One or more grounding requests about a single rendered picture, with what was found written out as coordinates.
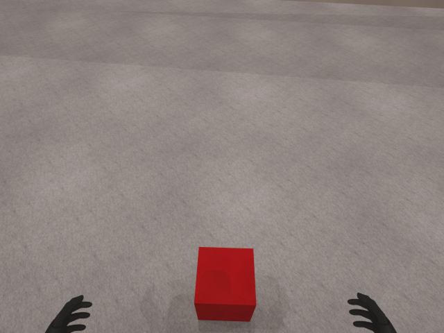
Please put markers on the robot right hand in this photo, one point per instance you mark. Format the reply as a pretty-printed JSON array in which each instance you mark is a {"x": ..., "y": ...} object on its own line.
[{"x": 380, "y": 323}]

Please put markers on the robot left hand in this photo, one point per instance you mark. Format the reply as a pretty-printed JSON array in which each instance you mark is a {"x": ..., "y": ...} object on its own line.
[{"x": 59, "y": 324}]

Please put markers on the carton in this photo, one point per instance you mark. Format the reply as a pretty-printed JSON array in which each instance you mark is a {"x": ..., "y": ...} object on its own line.
[{"x": 225, "y": 284}]

